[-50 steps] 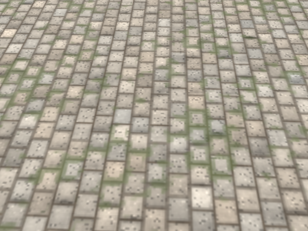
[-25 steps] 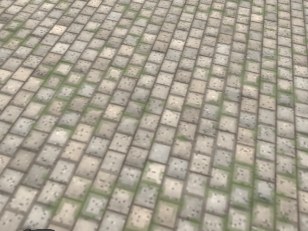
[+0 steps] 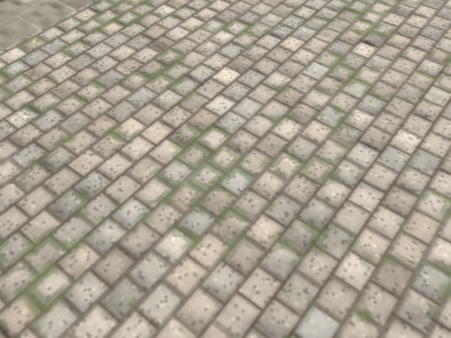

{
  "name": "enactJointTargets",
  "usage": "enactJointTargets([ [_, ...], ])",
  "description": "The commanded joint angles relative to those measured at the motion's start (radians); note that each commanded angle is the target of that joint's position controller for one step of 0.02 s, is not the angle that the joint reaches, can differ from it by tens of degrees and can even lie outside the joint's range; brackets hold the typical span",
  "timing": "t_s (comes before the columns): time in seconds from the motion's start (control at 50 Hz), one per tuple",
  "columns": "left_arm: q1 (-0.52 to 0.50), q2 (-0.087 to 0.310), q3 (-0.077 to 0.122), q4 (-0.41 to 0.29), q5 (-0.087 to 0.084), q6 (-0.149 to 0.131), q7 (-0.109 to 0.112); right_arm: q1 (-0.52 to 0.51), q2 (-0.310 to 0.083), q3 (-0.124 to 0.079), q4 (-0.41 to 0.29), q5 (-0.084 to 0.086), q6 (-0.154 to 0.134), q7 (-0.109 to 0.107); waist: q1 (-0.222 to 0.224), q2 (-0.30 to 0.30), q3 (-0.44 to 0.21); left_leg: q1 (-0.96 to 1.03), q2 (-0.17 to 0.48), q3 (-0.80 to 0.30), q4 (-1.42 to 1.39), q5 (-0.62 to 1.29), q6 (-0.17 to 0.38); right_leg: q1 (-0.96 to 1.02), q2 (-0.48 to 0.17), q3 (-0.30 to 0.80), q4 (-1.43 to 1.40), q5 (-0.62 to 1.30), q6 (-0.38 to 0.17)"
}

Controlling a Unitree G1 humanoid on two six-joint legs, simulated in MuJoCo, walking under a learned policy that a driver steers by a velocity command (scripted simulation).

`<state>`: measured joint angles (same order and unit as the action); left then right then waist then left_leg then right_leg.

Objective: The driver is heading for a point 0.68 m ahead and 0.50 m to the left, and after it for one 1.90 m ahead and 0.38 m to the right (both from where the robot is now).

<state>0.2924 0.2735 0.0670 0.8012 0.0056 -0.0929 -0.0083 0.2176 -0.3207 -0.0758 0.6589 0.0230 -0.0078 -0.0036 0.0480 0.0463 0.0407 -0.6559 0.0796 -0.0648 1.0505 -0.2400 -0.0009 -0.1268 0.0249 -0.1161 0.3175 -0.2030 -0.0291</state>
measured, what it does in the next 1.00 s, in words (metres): walks ahead, turning left: left foot, then right foot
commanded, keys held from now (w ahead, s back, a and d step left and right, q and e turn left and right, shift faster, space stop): w+q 0.64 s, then w+e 0.36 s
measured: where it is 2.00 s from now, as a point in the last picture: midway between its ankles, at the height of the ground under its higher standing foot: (190, 157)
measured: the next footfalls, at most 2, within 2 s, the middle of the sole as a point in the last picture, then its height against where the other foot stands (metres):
left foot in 0.26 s outside the picture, level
right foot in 0.72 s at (230, 286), level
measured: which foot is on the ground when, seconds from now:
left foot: up 0.00-0.24, down 0.26-0.74, up 0.76-1.00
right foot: down 0.00-0.24, up 0.26-0.70, down 0.72-1.00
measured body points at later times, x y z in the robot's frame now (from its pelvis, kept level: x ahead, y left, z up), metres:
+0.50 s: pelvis +0.28 +0.09 +0.00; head +0.31 +0.11 +0.45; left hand +0.38 +0.40 -0.09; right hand +0.44 -0.16 -0.10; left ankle +0.26 +0.15 -0.74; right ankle +0.43 -0.07 -0.67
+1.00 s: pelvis +0.56 +0.13 +0.00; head +0.59 +0.13 +0.45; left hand +0.49 +0.39 -0.12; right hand +0.83 -0.04 -0.08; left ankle +0.58 +0.31 -0.69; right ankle +0.59 +0.04 -0.74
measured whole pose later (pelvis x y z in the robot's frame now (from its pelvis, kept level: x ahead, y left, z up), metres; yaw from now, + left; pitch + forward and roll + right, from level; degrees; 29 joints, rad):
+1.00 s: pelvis +0.56 +0.13 +0.00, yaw +20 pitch +2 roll +0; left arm 0.38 0.27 0.05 0.79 -0.02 -0.06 -0.01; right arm 0.13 -0.28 -0.04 0.67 -0.01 -0.09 0.00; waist 0.07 0.02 0.03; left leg -0.55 0.04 -0.08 0.81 -0.25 -0.03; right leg -0.19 0.08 0.10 0.33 -0.17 -0.06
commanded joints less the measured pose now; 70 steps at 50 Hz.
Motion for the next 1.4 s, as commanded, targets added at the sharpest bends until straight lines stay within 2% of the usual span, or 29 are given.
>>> enactJointTargets([
  [0.02, -0.075, 0.155, 0.036, -0.063, -0.002, -0.016, 0.004, -0.026, -0.025, -0.001, -0.071, -0.001, -0.016, 0.014, -0.018, -0.113, -0.007, -0.050, 0.038, -0.018, -0.130, 0.155, -0.004, 0.044, -0.275, 0.128, -0.176, 0.246, -0.154],
  [0.16, 0.002, 0.215, 0.052, -0.015, -0.030, 0.019, 0.011, -0.209, -0.020, 0.004, -0.136, 0.003, -0.024, 0.056, 0.027, -0.107, 0.044, 0.020, -0.006, 0.088, -0.410, 0.194, 0.048, 0.174, -0.303, -0.021, -0.131, 0.386, -0.103],
  [0.2, -0.001, 0.246, 0.061, -0.015, -0.041, 0.033, 0.016, -0.167, -0.057, -0.015, -0.139, -0.005, -0.018, 0.059, -0.018, -0.137, -0.004, 0.123, -0.067, 0.142, -0.427, 0.085, 0.088, 0.219, -0.306, -0.059, -0.001, 0.714, -0.083],
  [0.24, -0.017, 0.243, 0.057, -0.022, -0.046, 0.046, 0.025, 0.088, -0.139, -0.064, -0.074, -0.002, -0.010, 0.048, -0.166, -0.119, -0.143, 0.487, -0.148, 0.170, -0.504, 0.112, 0.155, 0.119, -0.264, -0.111, 0.348, 0.849, -0.039],
  [0.26, 0.008, 0.186, 0.033, -0.039, -0.013, 0.042, 0.027, 0.247, -0.220, -0.095, -0.036, 0.005, 0.002, 0.026, -0.221, 0.007, -0.236, 0.799, -0.024, -0.047, -0.517, 0.104, 0.216, -0.143, -0.220, -0.109, 0.665, 0.475, 0.005],
  [0.28, 0.088, 0.054, -0.014, -0.107, 0.017, 0.014, 0.011, 0.190, -0.322, -0.099, -0.055, 0.012, -0.012, 0.025, -0.082, 0.244, -0.345, 1.074, 0.220, -0.637, -0.631, -0.112, 0.415, -0.566, -0.013, 0.015, 0.992, -0.395, 0.057],
  [0.3, -0.040, 0.151, 0.003, -0.113, -0.022, -0.020, -0.001, 0.217, -0.220, -0.072, -0.076, 0.005, -0.029, 0.030, -0.174, 0.105, -0.398, 1.079, 0.243, -0.740, -0.750, -0.217, 0.404, -0.673, -0.029, 0.200, 1.067, -0.379, 0.041],
  [0.32, -0.122, 0.187, 0.012, -0.142, -0.052, -0.039, -0.006, 0.180, -0.173, -0.056, -0.062, -0.003, -0.045, 0.033, -0.173, 0.068, -0.247, 0.967, 0.215, -0.595, -0.767, -0.125, 0.356, -0.729, -0.069, 0.194, 1.030, -0.274, 0.020],
  [0.34, -0.122, 0.170, 0.006, -0.136, -0.037, -0.047, 0.000, 0.121, -0.150, -0.047, -0.063, -0.002, -0.052, 0.032, -0.124, -0.011, -0.176, 0.823, 0.172, -0.486, -0.763, -0.015, 0.323, -0.674, -0.110, 0.196, 0.941, -0.191, 0.016],
  [0.38, -0.097, 0.177, 0.015, -0.121, -0.002, -0.037, 0.004, 0.021, -0.106, -0.029, -0.086, -0.018, -0.052, 0.024, -0.050, 0.002, -0.108, 0.612, 0.110, -0.353, -0.793, 0.176, 0.299, -0.541, -0.150, 0.203, 0.824, -0.112, 0.036],
  [0.44, -0.093, 0.143, 0.010, -0.120, 0.010, -0.008, 0.002, 0.012, -0.115, -0.030, -0.075, -0.016, -0.057, 0.009, -0.026, -0.004, -0.078, 0.478, 0.078, -0.273, -0.828, 0.310, 0.309, -0.486, -0.137, 0.173, 0.712, -0.056, 0.082],
  [0.54, -0.284, 0.085, -0.014, -0.171, 0.007, -0.005, -0.005, 0.080, -0.144, -0.038, -0.029, -0.006, -0.049, -0.014, -0.094, 0.016, -0.023, 0.381, -0.003, -0.186, -0.817, 0.216, 0.240, -0.412, -0.067, 0.158, 0.343, 0.254, 0.110],
  [0.64, -0.351, 0.128, 0.000, -0.200, -0.012, -0.021, -0.022, 0.150, -0.136, -0.038, 0.015, 0.006, -0.039, -0.019, -0.112, 0.039, -0.021, 0.476, 0.043, -0.303, -0.716, 0.121, 0.207, -0.354, -0.036, 0.202, 0.195, 0.258, 0.076],
  [0.72, -0.150, 0.171, 0.027, -0.141, 0.003, -0.032, -0.022, 0.148, -0.086, -0.021, 0.033, -0.012, -0.031, -0.014, -0.024, 0.069, -0.101, 0.558, 0.022, -0.259, -0.497, 0.397, 0.156, -0.129, -0.038, 0.139, 0.152, 0.172, -0.022],
  [0.74, -0.009, 0.212, 0.035, -0.127, 0.015, -0.034, -0.019, 0.164, -0.048, -0.002, 0.019, -0.027, -0.030, -0.013, 0.029, -0.021, -0.247, 0.457, -0.034, -0.195, -0.232, 0.289, 0.119, 0.117, -0.173, 0.294, 0.183, 0.194, -0.090],
  [0.76, 0.093, 0.300, 0.063, -0.080, 0.016, -0.023, -0.026, 0.317, 0.002, 0.012, 0.022, 0.002, -0.042, -0.012, -0.018, -0.360, -0.359, 0.103, -0.196, -0.078, 0.126, -0.166, 0.025, 0.434, -0.366, 0.776, 0.070, -0.022, -0.281],
  [0.78, 0.095, 0.214, 0.041, -0.078, -0.026, -0.020, -0.037, 0.291, -0.072, 0.007, 0.031, -0.001, -0.052, -0.011, -0.001, -0.305, -0.316, -0.055, -0.153, -0.116, 0.239, -0.320, 0.018, 0.451, -0.392, 0.965, -0.034, -0.281, -0.288],
  [0.8, 0.033, 0.161, 0.026, -0.094, -0.031, -0.015, -0.034, 0.151, -0.124, -0.007, 0.010, 0.003, -0.058, -0.008, 0.022, -0.193, -0.171, -0.108, -0.100, -0.102, 0.261, -0.235, 0.021, 0.335, -0.357, 0.840, -0.049, -0.291, -0.248],
  [0.84, -0.033, 0.147, 0.017, -0.109, -0.010, 0.000, -0.030, 0.002, -0.103, -0.003, -0.032, -0.026, -0.080, -0.009, 0.004, -0.075, -0.042, -0.088, -0.046, -0.051, 0.158, -0.131, 0.021, 0.126, -0.273, 0.654, -0.065, -0.063, -0.223],
  [0.9, -0.021, 0.124, 0.008, -0.108, -0.011, 0.001, -0.018, 0.019, -0.056, 0.004, -0.035, -0.039, -0.091, -0.003, -0.038, -0.139, -0.071, 0.021, -0.022, -0.033, -0.026, -0.092, 0.000, 0.057, -0.198, 0.532, -0.090, 0.149, -0.218],
  [1.0, 0.026, 0.188, 0.030, -0.090, -0.029, 0.021, 0.012, -0.128, -0.004, 0.031, -0.059, -0.031, -0.097, 0.008, -0.004, -0.143, -0.046, 0.149, -0.064, 0.008, -0.374, 0.106, -0.046, -0.082, -0.163, 0.431, -0.114, 0.178, -0.204],
  [1.1, 0.100, 0.186, 0.034, -0.075, -0.038, 0.046, 0.023, -0.227, -0.041, 0.019, -0.077, -0.013, -0.111, 0.021, 0.016, -0.150, -0.039, 0.281, -0.102, -0.019, -0.543, 0.226, -0.046, -0.092, -0.166, 0.487, -0.059, 0.072, -0.160],
  [1.18, 0.069, 0.124, 0.018, -0.095, -0.029, 0.050, 0.023, -0.038, -0.112, -0.019, -0.035, -0.020, -0.119, 0.004, -0.108, -0.142, -0.117, 0.615, -0.016, -0.060, -0.630, 0.140, 0.036, -0.177, -0.097, 0.475, 0.178, 0.028, -0.079],
  [1.2, 0.086, 0.046, -0.006, -0.113, -0.008, 0.045, 0.021, 0.116, -0.174, -0.035, -0.015, -0.030, -0.115, -0.006, -0.156, 0.021, -0.248, 0.842, 0.177, -0.251, -0.636, 0.057, 0.100, -0.307, -0.015, 0.361, 0.487, -0.190, -0.035],
  [1.22, 0.177, 0.039, -0.014, -0.159, -0.043, 0.037, 0.022, 0.158, -0.228, -0.049, 0.017, -0.033, -0.096, 0.004, -0.104, 0.319, -0.304, 0.973, 0.343, -0.670, -0.748, -0.240, 0.230, -0.582, 0.043, 0.257, 0.739, -0.408, -0.009],
  [1.24, 0.158, 0.137, 0.010, -0.128, -0.053, 0.040, 0.027, 0.110, -0.141, -0.031, 0.006, -0.021, -0.096, 0.011, -0.113, 0.178, -0.185, 0.885, 0.317, -0.658, -0.787, -0.366, 0.218, -0.670, -0.029, 0.278, 0.861, -0.346, 0.006],
  [1.26, 0.084, 0.165, 0.020, -0.133, -0.046, 0.045, 0.025, 0.076, -0.092, -0.017, 0.004, -0.018, -0.096, 0.010, -0.120, 0.109, -0.093, 0.800, 0.273, -0.506, -0.787, -0.265, 0.187, -0.688, -0.052, 0.265, 0.892, -0.258, 0.011],
  [1.32, 0.030, 0.125, 0.023, -0.145, -0.032, 0.058, 0.013, -0.010, -0.038, 0.001, 0.020, -0.036, -0.098, 0.010, -0.069, 0.074, -0.018, 0.615, 0.176, -0.238, -0.839, 0.048, 0.164, -0.606, -0.126, 0.242, 0.836, -0.113, 0.035],
  [1.4, -0.036, 0.078, 0.011, -0.188, -0.029, 0.068, -0.002, -0.002, -0.068, -0.013, 0.056, -0.031, -0.109, 0.006, -0.065, 0.041, -0.007, 0.579, 0.169, -0.082, -0.893, 0.231, 0.191, -0.620, -0.143, 0.217, 0.746, -0.010, 0.061],
])
Keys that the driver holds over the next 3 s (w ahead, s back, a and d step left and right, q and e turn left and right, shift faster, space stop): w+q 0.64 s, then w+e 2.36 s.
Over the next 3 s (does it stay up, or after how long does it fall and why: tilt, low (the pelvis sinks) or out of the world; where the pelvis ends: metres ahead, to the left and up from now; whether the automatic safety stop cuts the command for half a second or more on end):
stays up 1.54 -0.05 0.00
